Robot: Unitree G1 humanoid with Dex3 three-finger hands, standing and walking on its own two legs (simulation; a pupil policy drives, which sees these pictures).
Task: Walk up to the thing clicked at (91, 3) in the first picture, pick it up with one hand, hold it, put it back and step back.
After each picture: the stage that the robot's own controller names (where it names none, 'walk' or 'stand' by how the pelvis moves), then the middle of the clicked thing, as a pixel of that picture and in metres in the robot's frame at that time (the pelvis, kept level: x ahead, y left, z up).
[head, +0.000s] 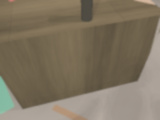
stand; out of the picture +0.90 +0.02 +0.09
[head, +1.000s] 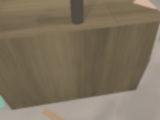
rise first; (76, 0) +0.81 +0.10 +0.12
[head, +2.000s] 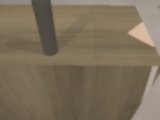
walk; (46, 29) +0.57 +0.23 +0.10
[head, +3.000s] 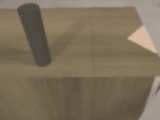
stand; (37, 39) +0.51 +0.21 +0.11
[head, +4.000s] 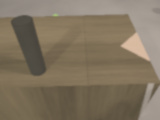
stand; (31, 49) +0.49 +0.23 +0.09
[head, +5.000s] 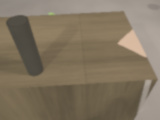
stand; (27, 49) +0.48 +0.25 +0.09
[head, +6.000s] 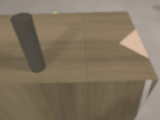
stand; (30, 46) +0.50 +0.24 +0.08
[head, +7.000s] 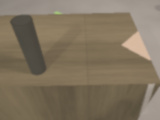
stand; (31, 48) +0.49 +0.24 +0.08
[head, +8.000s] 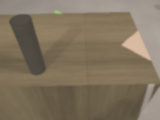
rise first; (30, 48) +0.48 +0.24 +0.08
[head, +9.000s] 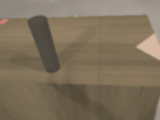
rise first; (46, 47) +0.50 +0.22 +0.09
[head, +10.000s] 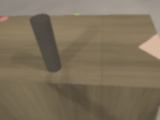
go down; (47, 46) +0.50 +0.22 +0.09
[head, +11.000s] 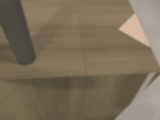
go down; (17, 34) +0.49 +0.20 +0.11
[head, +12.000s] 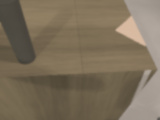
approach; (17, 33) +0.51 +0.21 +0.11
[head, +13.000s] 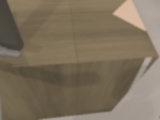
close in; out of the picture +0.51 +0.23 +0.15
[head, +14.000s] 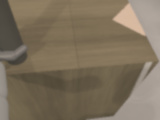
lift; (4, 28) +0.48 +0.22 +0.15
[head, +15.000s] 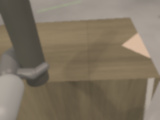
lift; (26, 44) +0.35 +0.17 +0.26
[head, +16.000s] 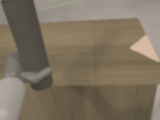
hold; (31, 48) +0.34 +0.17 +0.24
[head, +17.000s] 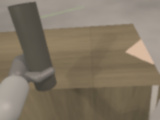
hold; (35, 49) +0.36 +0.16 +0.24
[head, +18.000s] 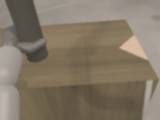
crouch; (26, 20) +0.43 +0.17 +0.29
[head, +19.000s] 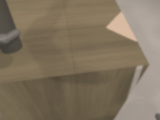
lower; out of the picture +0.52 +0.22 +0.20
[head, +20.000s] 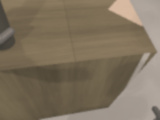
lower; out of the picture +0.52 +0.23 +0.16
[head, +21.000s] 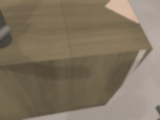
lower; out of the picture +0.53 +0.23 +0.16
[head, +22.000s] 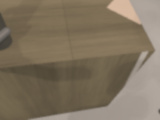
lower; out of the picture +0.52 +0.24 +0.16
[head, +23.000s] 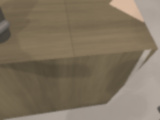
lower; out of the picture +0.53 +0.24 +0.16
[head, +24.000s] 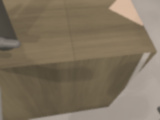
withdraw; out of the picture +0.51 +0.22 +0.16
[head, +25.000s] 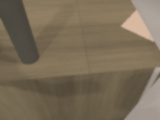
sink last; (20, 32) +0.49 +0.21 +0.14
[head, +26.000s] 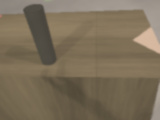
stand; (42, 37) +0.53 +0.22 +0.13
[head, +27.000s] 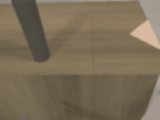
stand; (34, 32) +0.51 +0.22 +0.14
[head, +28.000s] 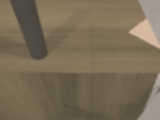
stand; (31, 29) +0.51 +0.22 +0.15
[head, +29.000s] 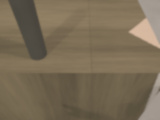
stand; (30, 29) +0.51 +0.22 +0.15
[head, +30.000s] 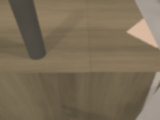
stand; (30, 28) +0.51 +0.22 +0.15
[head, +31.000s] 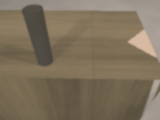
stand; (40, 38) +0.52 +0.21 +0.10
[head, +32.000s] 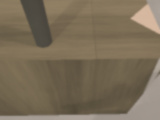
walk; (37, 17) +0.55 +0.19 +0.11
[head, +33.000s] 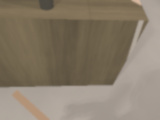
walk; out of the picture +0.78 +0.23 +0.10
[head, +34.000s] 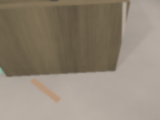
stand; out of the picture +1.09 +0.29 +0.11
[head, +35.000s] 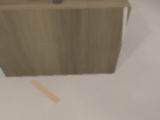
stand; out of the picture +1.11 +0.23 +0.09
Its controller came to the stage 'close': yes
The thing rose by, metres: 0.22
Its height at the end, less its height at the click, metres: +0.00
